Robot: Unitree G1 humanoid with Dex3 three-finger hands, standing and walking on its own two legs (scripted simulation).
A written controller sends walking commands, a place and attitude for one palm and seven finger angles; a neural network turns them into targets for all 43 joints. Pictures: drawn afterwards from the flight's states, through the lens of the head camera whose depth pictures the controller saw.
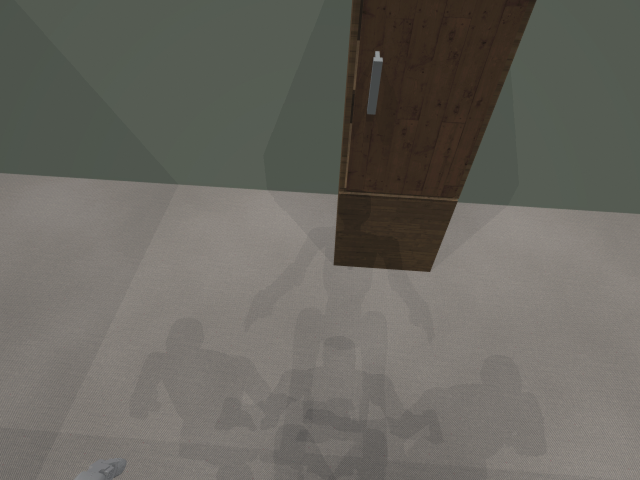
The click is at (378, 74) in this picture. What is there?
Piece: cupboard door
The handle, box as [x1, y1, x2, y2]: [367, 51, 382, 114]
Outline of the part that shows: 379,51 375,51 375,56 373,57 367,106 367,113 372,114 375,113 382,64 382,58 379,56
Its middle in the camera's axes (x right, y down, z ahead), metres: +0.13 -0.38 +0.93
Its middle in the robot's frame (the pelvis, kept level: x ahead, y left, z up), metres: +0.96 -0.08 +0.03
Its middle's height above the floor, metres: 0.80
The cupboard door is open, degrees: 0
